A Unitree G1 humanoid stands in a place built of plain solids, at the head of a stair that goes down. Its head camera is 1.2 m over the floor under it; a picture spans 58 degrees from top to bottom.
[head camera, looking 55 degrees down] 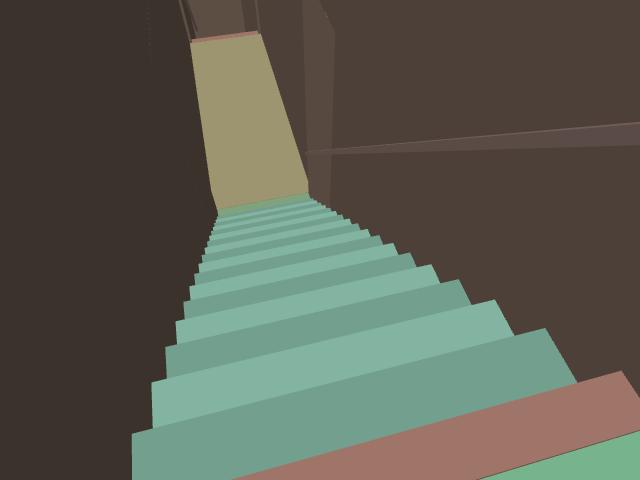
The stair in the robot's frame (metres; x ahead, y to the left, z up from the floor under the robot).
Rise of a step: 0.21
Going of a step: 0.23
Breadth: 1.40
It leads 14 degrees to the left of straight ahead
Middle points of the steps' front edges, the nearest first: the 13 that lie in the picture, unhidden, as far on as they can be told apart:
0.22 -0.16 0.00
0.44 -0.11 -0.21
0.66 -0.05 -0.42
0.88 0.00 -0.64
1.10 0.06 -0.85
1.32 0.12 -1.06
1.54 0.17 -1.28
1.76 0.23 -1.49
1.98 0.28 -1.70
2.20 0.34 -1.91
2.42 0.39 -2.13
2.64 0.45 -2.34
2.85 0.50 -2.55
